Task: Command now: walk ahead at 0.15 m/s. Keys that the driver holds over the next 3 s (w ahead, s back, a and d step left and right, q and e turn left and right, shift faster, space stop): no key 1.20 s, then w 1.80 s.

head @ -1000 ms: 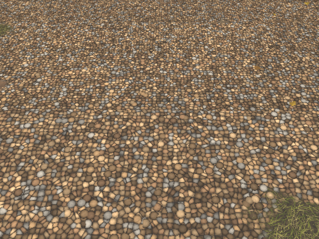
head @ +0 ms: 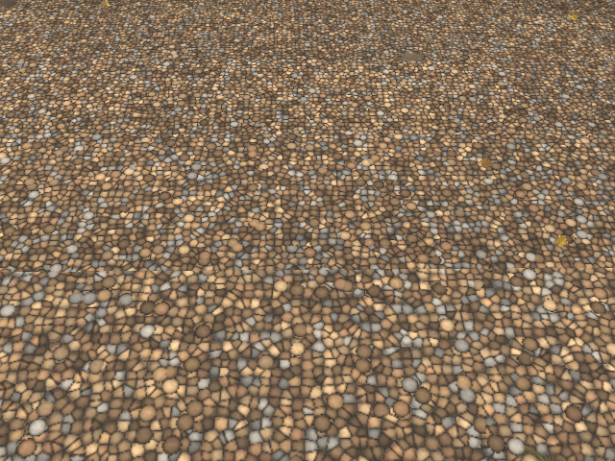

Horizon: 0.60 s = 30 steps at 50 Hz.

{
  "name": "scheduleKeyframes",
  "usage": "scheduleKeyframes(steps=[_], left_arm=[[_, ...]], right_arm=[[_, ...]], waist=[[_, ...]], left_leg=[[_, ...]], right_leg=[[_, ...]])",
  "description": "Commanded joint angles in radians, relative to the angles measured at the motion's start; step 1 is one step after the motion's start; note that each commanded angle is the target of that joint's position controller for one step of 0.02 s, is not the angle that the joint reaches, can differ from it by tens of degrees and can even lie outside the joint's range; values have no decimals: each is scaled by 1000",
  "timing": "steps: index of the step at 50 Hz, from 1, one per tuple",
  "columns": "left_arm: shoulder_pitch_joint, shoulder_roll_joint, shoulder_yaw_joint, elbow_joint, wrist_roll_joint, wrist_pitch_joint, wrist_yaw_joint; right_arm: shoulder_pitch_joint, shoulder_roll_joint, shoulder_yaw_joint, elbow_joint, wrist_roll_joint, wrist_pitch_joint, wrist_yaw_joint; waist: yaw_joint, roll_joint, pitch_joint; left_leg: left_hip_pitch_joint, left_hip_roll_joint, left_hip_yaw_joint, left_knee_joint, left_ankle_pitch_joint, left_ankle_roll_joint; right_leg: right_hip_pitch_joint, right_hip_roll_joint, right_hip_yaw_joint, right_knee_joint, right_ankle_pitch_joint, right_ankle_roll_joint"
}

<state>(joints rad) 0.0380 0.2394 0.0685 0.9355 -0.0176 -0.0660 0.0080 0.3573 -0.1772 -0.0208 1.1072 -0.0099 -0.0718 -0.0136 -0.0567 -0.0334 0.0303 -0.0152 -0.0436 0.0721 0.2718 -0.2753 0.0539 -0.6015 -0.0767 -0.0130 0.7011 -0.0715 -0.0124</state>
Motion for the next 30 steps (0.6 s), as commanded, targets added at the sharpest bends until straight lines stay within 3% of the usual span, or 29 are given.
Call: scheduleKeyframes(steps=[1,3,4,5,6,7,8,9,10,11,13,15,17,19,20,21,23,25,26,30], left_arm=[[-36,36,-4,-47,2,2,-8],[-5,70,5,-38,10,-4,-13],[52,91,15,-17,17,-9,-14],[112,131,30,5,26,-14,-10],[192,191,42,20,40,-14,-6],[236,166,28,34,50,-2,-3],[238,93,5,39,32,4,-11],[150,94,-1,25,17,4,-13],[70,84,-7,6,20,4,-9],[12,77,-13,-3,27,6,-6],[-38,90,-9,-7,42,17,1],[-20,88,-8,-3,47,25,10],[-22,93,-8,1,28,32,18],[11,70,-14,20,12,39,20],[37,65,-16,31,18,41,20],[63,67,-10,27,19,46,23],[69,60,-12,35,26,44,30],[103,62,-11,55,30,42,32],[109,65,-10,63,30,41,30],[106,58,-12,77,21,37,22]], right_arm=[[-1,-177,-32,-31,10,1,-10],[-29,-175,-36,-32,17,7,-11],[-52,-177,-38,-36,21,10,-12],[-25,-175,-39,-31,17,11,-9],[23,-153,-32,-38,-7,6,-6],[152,-57,-4,-9,-5,7,-2],[99,-89,-13,-10,15,18,1],[25,-133,-27,-35,32,30,-2],[-34,-135,-31,-47,35,45,-12],[-53,-130,-36,-48,27,60,-23],[-41,-111,-37,-44,16,80,-38],[-29,-94,-33,-33,10,85,-45],[-5,-91,-33,-16,5,88,-40],[-18,-105,-34,-17,-18,92,-29],[-41,-130,-33,-35,-24,93,-29],[-71,-183,-42,-36,-10,90,-32],[-124,-140,-33,-39,-5,64,-31],[-148,-136,-34,-43,-2,43,-27],[-131,-126,-31,-41,1,35,-26],[-77,-127,-30,-28,7,31,-23]], waist=[[30,136,-7],[62,136,-23],[99,122,-48],[119,83,-89],[108,-4,-202],[73,-178,-359],[92,-155,-382],[78,-103,-268],[62,-51,-179],[41,-29,-113],[6,-73,-75],[6,-87,-97],[-15,-81,-117],[-15,-54,-79],[5,-16,-29],[54,89,19],[71,152,40],[83,152,26],[75,117,13],[55,64,-26]], left_leg=[[-72,237,-77,10,757,106],[-28,254,-96,79,775,96],[-16,235,-91,151,796,78],[-26,186,-76,252,760,45],[-157,125,-50,421,480,4],[-343,34,-41,697,-105,-56],[-373,15,-123,830,-432,-82],[-426,53,-147,888,-429,-84],[-449,79,-131,878,-386,-87],[-423,102,-126,813,-346,-94],[-313,111,-101,646,-278,-97],[-237,99,-78,517,-212,-91],[-138,82,-48,361,-23,-73],[-80,83,-45,250,64,-40],[-119,133,-101,172,10,-13],[-284,143,-122,135,-203,16],[-431,138,-137,47,-291,-5],[-410,134,-132,49,-198,-29],[-378,130,-125,64,-144,-32],[-283,116,-105,118,40,-23]], right_leg=[[139,43,-26,-94,61,-15],[183,54,-17,-146,40,-49],[262,74,-30,-218,92,-70],[378,65,-16,-278,288,-93],[619,-66,106,-185,702,-145],[841,-287,339,-180,847,-333],[775,-311,447,-274,650,-365],[643,-274,391,-326,381,-319],[523,-234,335,-371,196,-271],[395,-201,282,-415,67,-235],[244,-136,208,-462,-112,-187],[216,-117,180,-471,-171,-189],[184,-103,158,-471,-308,-169],[128,-66,128,-470,-496,-95],[118,-39,106,-439,-524,-51],[204,24,34,-410,-446,-19],[384,43,8,-313,-259,-11],[420,43,0,-277,-160,-27],[414,37,5,-274,-132,-36],[409,29,7,-256,1,-40]])
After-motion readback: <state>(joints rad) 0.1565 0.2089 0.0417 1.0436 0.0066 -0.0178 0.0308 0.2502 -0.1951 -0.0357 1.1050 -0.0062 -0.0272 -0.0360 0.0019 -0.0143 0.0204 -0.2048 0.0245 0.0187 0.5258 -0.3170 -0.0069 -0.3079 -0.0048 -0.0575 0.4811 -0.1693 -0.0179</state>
